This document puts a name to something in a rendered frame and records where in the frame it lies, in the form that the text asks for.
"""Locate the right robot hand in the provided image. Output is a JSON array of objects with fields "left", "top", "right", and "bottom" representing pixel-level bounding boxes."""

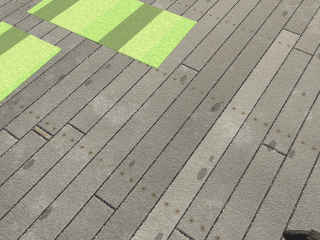
[{"left": 283, "top": 229, "right": 320, "bottom": 240}]

